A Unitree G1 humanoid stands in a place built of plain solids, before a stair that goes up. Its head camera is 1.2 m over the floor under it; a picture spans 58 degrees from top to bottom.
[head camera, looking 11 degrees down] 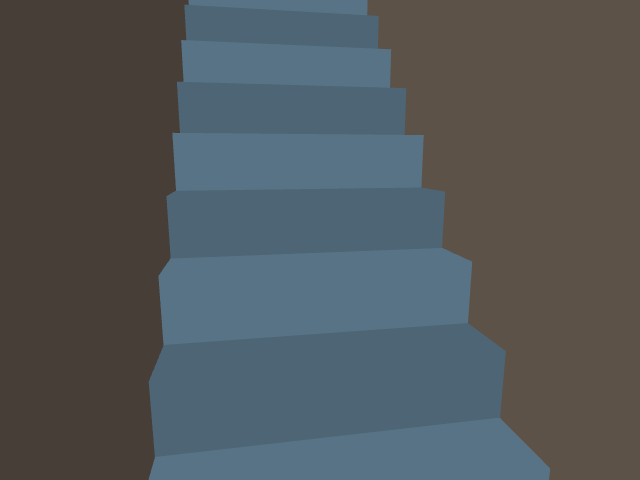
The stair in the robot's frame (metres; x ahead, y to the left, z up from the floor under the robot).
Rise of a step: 0.21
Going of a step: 0.22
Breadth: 0.99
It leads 10 degrees to the left of straight ahead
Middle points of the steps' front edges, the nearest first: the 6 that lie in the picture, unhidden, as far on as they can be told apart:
1.09 -0.06 0.64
1.30 -0.02 0.86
1.52 0.02 1.07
1.74 0.06 1.29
1.95 0.10 1.50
2.17 0.14 1.71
